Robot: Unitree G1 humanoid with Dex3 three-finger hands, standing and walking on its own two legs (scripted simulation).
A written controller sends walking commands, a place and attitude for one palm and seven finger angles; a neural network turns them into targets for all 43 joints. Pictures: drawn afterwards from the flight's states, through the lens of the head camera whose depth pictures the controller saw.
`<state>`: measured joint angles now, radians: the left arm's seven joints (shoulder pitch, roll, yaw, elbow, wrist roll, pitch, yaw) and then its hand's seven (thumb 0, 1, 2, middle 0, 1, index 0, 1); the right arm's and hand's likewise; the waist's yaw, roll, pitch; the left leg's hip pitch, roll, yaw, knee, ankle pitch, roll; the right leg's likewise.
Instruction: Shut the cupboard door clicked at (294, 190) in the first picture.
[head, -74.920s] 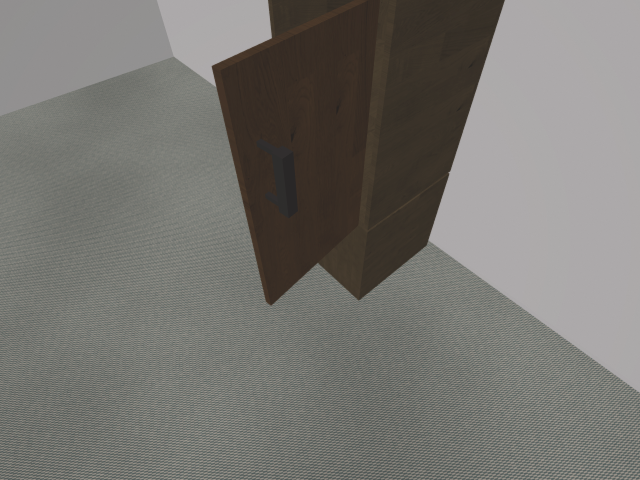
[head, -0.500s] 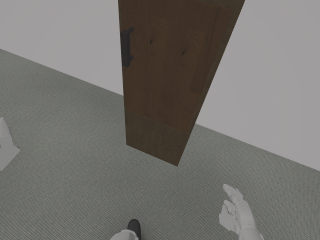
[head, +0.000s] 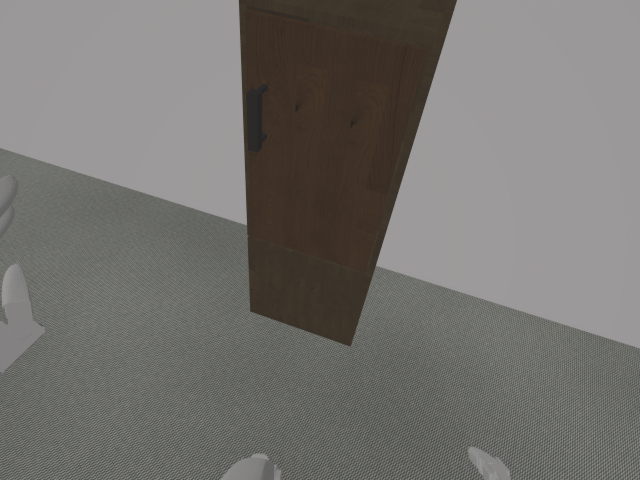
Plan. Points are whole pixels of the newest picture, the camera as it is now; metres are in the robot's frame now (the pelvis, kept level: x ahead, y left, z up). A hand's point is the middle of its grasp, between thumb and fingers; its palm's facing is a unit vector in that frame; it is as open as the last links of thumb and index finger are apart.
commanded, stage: stop stepping back and stand still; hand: left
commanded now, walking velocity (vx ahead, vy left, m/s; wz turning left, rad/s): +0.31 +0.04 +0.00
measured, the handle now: (259, 117) +0.81 +0.15 +0.07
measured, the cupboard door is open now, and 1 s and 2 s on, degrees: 0 0 0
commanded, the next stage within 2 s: let the arm hang, fingers relaxed in 0.38 s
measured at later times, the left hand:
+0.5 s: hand (3, 328) +0.19 +0.28 +0.19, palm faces +0.41 -0.75 -0.52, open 7.4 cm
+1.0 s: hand out of the picture +0.02 +0.20 -0.15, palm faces +0.05 -0.97 -0.23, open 7.0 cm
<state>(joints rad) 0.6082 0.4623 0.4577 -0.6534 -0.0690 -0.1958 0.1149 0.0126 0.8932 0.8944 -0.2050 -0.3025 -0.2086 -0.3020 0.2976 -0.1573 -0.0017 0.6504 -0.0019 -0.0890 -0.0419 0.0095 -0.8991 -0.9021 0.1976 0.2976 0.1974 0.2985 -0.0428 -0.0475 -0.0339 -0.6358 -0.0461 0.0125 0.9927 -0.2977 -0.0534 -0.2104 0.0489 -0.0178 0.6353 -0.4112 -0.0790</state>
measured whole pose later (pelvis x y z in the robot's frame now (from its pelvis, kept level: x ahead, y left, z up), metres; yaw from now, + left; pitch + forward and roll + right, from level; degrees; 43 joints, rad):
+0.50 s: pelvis -0.02 +0.01 +0.01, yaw -1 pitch +1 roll -2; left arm 0.52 0.47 0.42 -0.45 -0.03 -0.17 0.17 0.01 0.89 0.89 -0.21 -0.30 -0.21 -0.30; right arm 0.25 -0.20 0.00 0.65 -0.01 -0.07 -0.06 0.01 -0.89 -0.90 0.20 0.30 0.20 0.30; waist -0.01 0.04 -0.03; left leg -0.41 0.05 0.02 0.70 -0.33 0.00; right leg -0.22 0.05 -0.11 0.51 -0.29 -0.07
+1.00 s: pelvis +0.00 +0.01 +0.02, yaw +1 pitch -2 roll +0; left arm 0.29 0.18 0.02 1.05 0.01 0.01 0.03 -0.04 0.96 0.89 -0.20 -0.30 -0.20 -0.30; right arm 0.27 -0.16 0.00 1.06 -0.02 0.03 -0.04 0.00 -0.92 -0.90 0.20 0.30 0.20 0.30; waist -0.02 0.01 0.03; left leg -0.22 0.06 0.08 0.46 -0.22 -0.02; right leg -0.08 0.02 -0.14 0.41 -0.31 -0.05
